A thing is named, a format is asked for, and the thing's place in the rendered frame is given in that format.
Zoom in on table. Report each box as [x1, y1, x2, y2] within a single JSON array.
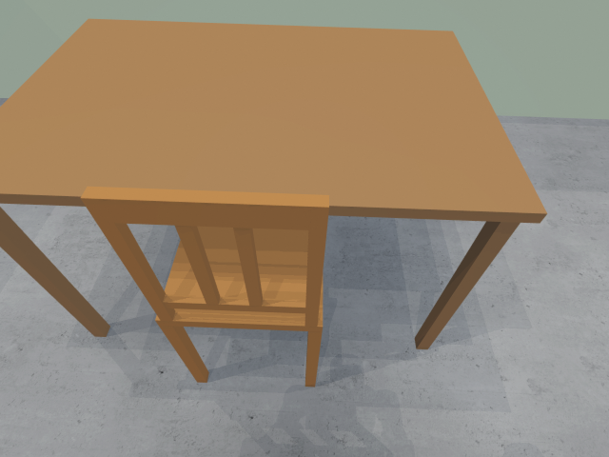
[[0, 19, 547, 349]]

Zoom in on chair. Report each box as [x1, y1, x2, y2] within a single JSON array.
[[81, 187, 329, 387]]

